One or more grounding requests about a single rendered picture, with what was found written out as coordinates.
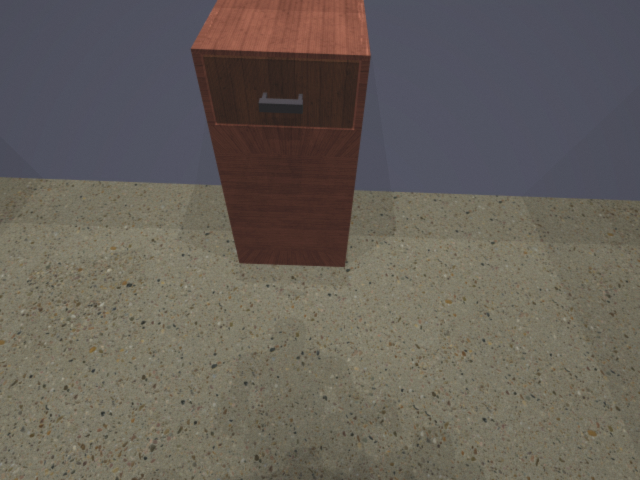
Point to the cabinet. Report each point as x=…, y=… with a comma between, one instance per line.
x=288, y=189

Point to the drawer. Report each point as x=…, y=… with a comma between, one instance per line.
x=328, y=86

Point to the handle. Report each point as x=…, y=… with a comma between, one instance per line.
x=273, y=105

